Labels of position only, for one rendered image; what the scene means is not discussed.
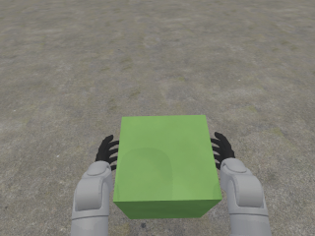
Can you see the carton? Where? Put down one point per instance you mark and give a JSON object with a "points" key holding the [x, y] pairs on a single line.
{"points": [[165, 167]]}

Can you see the robot right hand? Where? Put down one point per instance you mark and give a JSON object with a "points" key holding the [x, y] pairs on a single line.
{"points": [[224, 150]]}

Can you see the robot right forearm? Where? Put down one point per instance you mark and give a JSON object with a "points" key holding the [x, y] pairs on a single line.
{"points": [[245, 200]]}

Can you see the robot left hand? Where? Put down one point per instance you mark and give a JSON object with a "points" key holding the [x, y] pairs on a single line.
{"points": [[104, 151]]}

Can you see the robot left forearm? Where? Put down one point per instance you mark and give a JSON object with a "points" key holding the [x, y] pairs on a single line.
{"points": [[90, 208]]}

